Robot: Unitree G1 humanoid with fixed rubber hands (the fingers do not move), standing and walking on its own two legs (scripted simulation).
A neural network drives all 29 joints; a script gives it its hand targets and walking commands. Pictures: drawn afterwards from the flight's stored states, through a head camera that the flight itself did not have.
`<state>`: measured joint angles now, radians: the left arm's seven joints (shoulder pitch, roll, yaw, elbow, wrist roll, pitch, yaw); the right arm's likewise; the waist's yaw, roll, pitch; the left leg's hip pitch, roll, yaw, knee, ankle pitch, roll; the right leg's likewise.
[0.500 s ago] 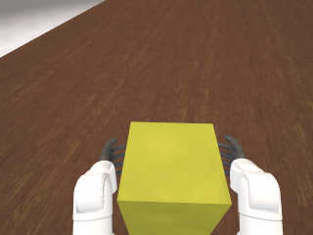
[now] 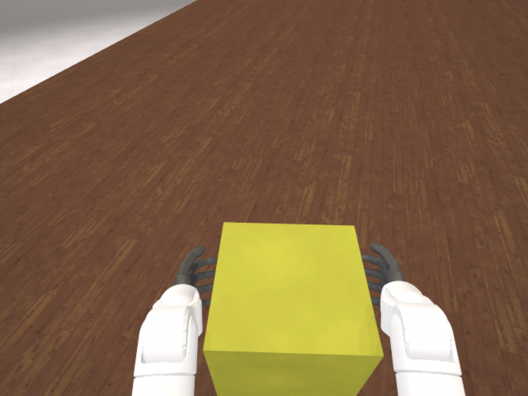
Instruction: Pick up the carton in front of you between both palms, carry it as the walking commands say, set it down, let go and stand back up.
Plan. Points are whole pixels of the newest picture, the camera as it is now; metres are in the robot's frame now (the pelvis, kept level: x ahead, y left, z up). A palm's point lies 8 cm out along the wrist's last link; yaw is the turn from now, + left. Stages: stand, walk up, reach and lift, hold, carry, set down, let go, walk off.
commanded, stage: carry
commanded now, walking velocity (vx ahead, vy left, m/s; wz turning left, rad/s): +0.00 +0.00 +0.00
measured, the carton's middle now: (285, 319) +0.28 +0.00 -0.03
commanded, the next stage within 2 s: hold in 0.64 s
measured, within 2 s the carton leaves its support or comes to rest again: neither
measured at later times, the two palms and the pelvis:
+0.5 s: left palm (183, 304) +0.26 +0.15 +0.04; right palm (385, 299) +0.27 -0.14 +0.05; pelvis -0.03 +0.01 +0.00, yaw +0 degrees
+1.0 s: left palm (163, 333) +0.22 +0.17 +0.05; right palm (380, 309) +0.25 -0.13 +0.06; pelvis -0.06 +0.00 +0.01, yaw +4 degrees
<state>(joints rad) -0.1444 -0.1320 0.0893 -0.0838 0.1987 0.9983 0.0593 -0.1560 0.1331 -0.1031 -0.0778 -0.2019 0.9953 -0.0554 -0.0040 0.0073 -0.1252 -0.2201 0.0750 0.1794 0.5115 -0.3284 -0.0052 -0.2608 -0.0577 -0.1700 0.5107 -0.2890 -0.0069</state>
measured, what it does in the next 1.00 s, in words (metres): shifts its weight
